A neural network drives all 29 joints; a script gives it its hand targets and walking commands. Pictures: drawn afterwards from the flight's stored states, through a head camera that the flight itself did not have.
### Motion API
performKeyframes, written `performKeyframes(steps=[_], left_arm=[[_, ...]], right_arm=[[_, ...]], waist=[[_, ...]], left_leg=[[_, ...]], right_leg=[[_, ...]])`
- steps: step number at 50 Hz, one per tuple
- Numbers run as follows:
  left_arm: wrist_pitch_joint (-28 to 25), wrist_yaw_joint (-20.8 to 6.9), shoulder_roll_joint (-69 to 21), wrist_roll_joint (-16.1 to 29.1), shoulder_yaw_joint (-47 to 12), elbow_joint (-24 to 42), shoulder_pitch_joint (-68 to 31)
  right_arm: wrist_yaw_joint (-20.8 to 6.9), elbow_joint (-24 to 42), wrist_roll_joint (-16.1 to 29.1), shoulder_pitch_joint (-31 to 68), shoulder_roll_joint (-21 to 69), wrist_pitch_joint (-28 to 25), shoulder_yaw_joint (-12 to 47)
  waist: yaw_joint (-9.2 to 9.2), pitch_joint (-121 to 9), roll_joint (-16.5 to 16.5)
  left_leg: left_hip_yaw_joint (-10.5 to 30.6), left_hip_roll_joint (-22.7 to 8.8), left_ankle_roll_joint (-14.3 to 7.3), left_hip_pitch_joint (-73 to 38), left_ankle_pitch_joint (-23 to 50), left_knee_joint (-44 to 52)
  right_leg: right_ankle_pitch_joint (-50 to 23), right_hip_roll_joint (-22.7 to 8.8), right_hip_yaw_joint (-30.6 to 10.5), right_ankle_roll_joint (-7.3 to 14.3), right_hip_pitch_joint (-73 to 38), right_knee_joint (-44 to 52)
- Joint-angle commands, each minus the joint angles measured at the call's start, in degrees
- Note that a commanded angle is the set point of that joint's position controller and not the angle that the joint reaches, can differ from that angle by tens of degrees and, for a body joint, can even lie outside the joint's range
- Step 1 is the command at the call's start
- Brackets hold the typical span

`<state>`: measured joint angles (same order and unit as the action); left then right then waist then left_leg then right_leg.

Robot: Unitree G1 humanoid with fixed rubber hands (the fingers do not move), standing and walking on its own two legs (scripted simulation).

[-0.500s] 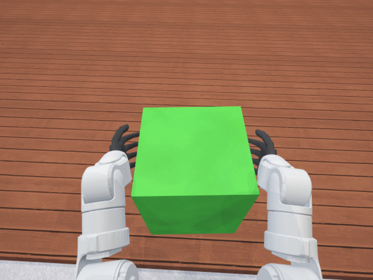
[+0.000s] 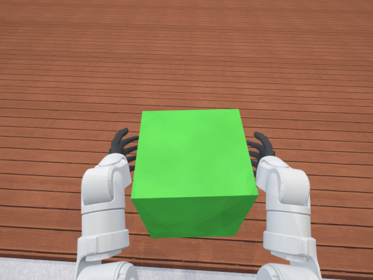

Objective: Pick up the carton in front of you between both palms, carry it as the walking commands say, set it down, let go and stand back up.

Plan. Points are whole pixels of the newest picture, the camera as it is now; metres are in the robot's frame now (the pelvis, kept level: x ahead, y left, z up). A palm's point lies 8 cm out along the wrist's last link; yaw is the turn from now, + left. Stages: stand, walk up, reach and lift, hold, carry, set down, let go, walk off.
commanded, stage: carry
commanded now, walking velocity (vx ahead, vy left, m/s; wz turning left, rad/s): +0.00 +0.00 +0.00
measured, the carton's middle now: (191, 178) +0.33 +0.00 +0.04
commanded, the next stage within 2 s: none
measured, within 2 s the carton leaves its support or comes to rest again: neither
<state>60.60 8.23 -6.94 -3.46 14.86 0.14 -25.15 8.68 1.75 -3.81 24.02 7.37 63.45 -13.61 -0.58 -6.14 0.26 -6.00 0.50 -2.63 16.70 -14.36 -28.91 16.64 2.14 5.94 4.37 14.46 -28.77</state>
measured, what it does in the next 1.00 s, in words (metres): climbs: right foot 0.07 m higher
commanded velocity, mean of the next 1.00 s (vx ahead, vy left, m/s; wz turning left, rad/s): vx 0.49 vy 0.00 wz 0.00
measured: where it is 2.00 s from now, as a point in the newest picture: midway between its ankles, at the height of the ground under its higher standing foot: (183, 154)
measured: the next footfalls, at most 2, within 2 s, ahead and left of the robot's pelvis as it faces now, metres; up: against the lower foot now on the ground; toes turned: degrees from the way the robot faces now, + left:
right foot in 0.74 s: +0.39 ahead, -0.09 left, +0.07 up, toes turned -3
left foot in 1.16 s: +0.66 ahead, +0.10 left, +0.07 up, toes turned +7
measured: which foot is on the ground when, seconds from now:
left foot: down 0.00-0.82, up 0.84-1.00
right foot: down 0.00-0.40, up 0.42-0.72, down 0.74-1.00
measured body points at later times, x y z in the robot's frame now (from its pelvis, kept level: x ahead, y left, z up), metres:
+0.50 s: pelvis +0.08 +0.04 -0.01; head +0.07 +0.04 +0.44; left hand +0.43 +0.19 +0.14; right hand +0.42 -0.11 +0.13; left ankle +0.04 +0.11 -0.74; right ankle +0.02 -0.07 -0.67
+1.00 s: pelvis +0.36 -0.01 +0.05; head +0.43 +0.01 +0.49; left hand +0.68 +0.22 +0.16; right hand +0.74 -0.09 +0.15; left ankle +0.36 +0.10 -0.57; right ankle +0.35 -0.09 -0.67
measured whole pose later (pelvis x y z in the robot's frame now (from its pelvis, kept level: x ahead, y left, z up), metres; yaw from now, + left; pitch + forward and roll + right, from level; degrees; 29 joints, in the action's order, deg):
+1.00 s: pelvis +0.36 -0.01 +0.05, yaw +3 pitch +4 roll -2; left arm 62.2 12.7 -6.1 3.1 12.2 14.7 -29.0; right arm 10.2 17.8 -2.0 27.1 8.7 63.8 -17.3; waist -10.4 4.7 -1.0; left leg 1.1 -1.0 -3.5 41.6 -22.8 -77.6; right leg 21.1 2.5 8.4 4.3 20.1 -36.7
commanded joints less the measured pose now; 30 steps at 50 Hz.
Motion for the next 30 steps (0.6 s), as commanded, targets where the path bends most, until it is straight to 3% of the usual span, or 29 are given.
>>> performKeyframes(steps=[1,3,5,7,9,10,12,14,16,17,18,19,20,21,22,23,24,26,30], left_arm=[[1.0,-1.1,-44.2,10.5,-34.1,2.0,-30.5],[0.9,-1.0,-44.2,10.5,-34.1,2.3,-30.7],[0.8,-0.9,-43.9,11.0,-34.4,3.6,-32.0],[0.9,-0.5,-43.3,11.8,-34.7,5.8,-33.9],[1.2,0.3,-41.2,12.2,-34.6,7.5,-35.4],[1.5,0.7,-39.9,12.4,-34.6,8.3,-36.0],[2.1,1.5,-37.2,12.8,-34.8,8.6,-35.1],[2.9,2.1,-34.9,13.1,-34.7,8.6,-33.9],[3.9,2.4,-34.2,13.6,-34.9,8.2,-33.8],[4.3,2.3,-34.2,13.9,-34.7,7.9,-34.4],[4.8,2.1,-34.7,14.5,-34.5,8.2,-35.7],[5.2,1.9,-35.1,15.1,-34.6,8.6,-37.1],[5.2,1.7,-36.8,15.6,-34.1,8.8,-39.0],[5.2,1.5,-37.8,15.3,-32.7,7.9,-38.8],[5.2,1.5,-38.3,14.3,-31.2,6.0,-37.4],[5.1,1.5,-38.8,13.3,-30.0,5.0,-35.9],[5.0,1.5,-39.1,12.4,-29.5,4.6,-34.6],[4.6,1.5,-39.4,11.8,-30.3,6.2,-34.8],[4.4,2.0,-37.8,11.5,-31.9,10.4,-35.7]], right_arm=[[-0.7,5.0,10.2,35.0,41.5,-2.3,33.2],[-0.7,5.4,10.4,35.5,41.7,-2.3,33.4],[-0.7,6.8,11.3,38.1,41.9,-2.4,34.0],[-0.4,8.9,12.5,40.8,41.2,-2.4,34.6],[0.1,9.9,13.3,41.5,39.8,-2.0,34.6],[0.5,10.0,13.3,40.8,38.6,-1.8,34.1],[1.2,9.1,13.3,38.3,35.8,-1.0,32.7],[1.9,8.2,13.0,35.9,32.8,-0.2,31.1],[2.4,5.9,11.8,33.1,30.7,0.8,28.7],[2.6,5.3,11.3,32.8,30.4,1.1,27.8],[2.9,4.7,10.9,32.9,29.1,1.3,27.0],[3.0,4.3,10.5,32.8,29.4,1.5,26.4],[2.7,6.9,11.4,36.0,31.4,1.5,27.7],[2.3,9.3,12.9,39.3,33.0,1.6,29.7],[1.9,10.8,14.2,41.7,34.2,1.7,31.5],[1.5,12.1,15.5,43.7,35.2,1.5,33.0],[1.2,13.4,16.6,45.3,36.4,1.1,34.4],[0.6,15.4,18.0,46.4,37.9,0.4,35.5],[0.2,17.3,19.2,45.0,36.8,0.1,35.7]], waist=[[0.22,-16.0,-0.5],[0.17,-16.7,-0.4],[0.01,-15.7,0.4],[-0.35,-12.4,3.1],[-1.58,-8.5,7.7],[-2.02,-7.7,7.5],[-2.68,-8.5,4.8],[-2.01,-11.4,3.9],[-0.40,-13.5,2.4],[1.19,-14.2,-0.5],[3.29,-14.9,-11.2],[4.53,-12.3,-18.6],[5.02,-10.4,-13.8],[5.31,-10.9,-7.7],[4.64,-12.2,-3.2],[4.35,-13.8,-1.6],[4.12,-14.5,-1.6],[3.95,-13.6,-4.2],[4.51,-11.7,-6.8]], left_leg=[[8.0,-8.8,-1.3,-6.7,13.6,2.9],[7.8,-8.4,-1.4,-6.6,9.5,3.4],[7.0,-6.8,-2.0,-4.3,-5.0,3.0],[5.9,-4.5,-2.0,2.8,-17.0,-0.4],[1.2,-1.1,-1.3,11.6,-15.8,-8.3],[1.4,-1.6,-1.5,14.1,-12.5,-11.0],[1.8,-1.6,-2.0,15.6,-9.1,-9.7],[0.4,-0.8,-2.3,12.6,-8.0,-5.8],[-0.5,0.2,-2.7,1.1,-6.4,0.6],[4.0,-2.1,-4.3,-9.6,-6.3,3.0],[19.5,-11.4,-8.2,-20.1,-4.9,7.3],[33.0,-19.4,-13.6,-27.8,3.4,10.1],[35.5,-21.1,-15.9,-29.0,12.0,8.4],[34.6,-21.7,-16.5,-28.3,17.0,7.1],[30.9,-20.6,-15.2,-28.8,18.3,6.0],[27.7,-19.5,-13.5,-29.4,16.5,5.9],[24.8,-18.4,-11.8,-29.6,14.1,6.5],[21.1,-16.2,-10.5,-27.5,14.0,8.2],[16.0,-14.0,-10.2,-26.9,23.4,8.1]], right_leg=[[-14.5,-10.1,-8.4,0.1,-4.6,3.6],[-10.5,-9.9,-8.4,0.2,-4.7,4.2],[4.9,-9.9,-9.7,1.5,-4.2,6.4],[20.7,-12.0,-15.5,3.9,-4.3,10.9],[29.0,-17.1,-23.7,7.2,-6.5,16.1],[26.2,-19.4,-25.7,8.6,-7.4,16.6],[14.4,-19.3,-24.1,9.5,-10.2,13.7],[4.2,-17.9,-20.6,8.9,-12.0,8.9],[2.5,-14.8,-14.4,6.3,-6.4,3.2],[1.6,-11.8,-9.3,3.5,2.3,-3.1],[1.3,-5.1,-1.4,-0.3,14.8,-16.4],[13.8,-0.7,1.5,-2.3,29.7,-23.0],[19.6,-1.6,-2.5,-1.6,35.4,-30.1],[18.9,-2.4,-3.5,-1.5,37.6,-36.7],[17.0,-3.6,-3.9,-1.5,38.7,-39.4],[14.5,-5.0,-4.3,-1.7,39.0,-38.7],[11.7,-5.8,-4.3,-2.1,39.0,-37.6],[6.8,-5.5,-2.6,-2.8,38.5,-36.6],[1.5,-5.0,-0.6,-3.0,38.7,-33.6]])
